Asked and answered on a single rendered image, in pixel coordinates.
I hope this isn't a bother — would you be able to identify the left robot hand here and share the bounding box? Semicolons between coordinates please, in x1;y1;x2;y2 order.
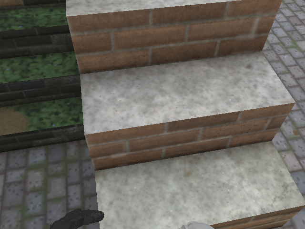
50;208;105;229

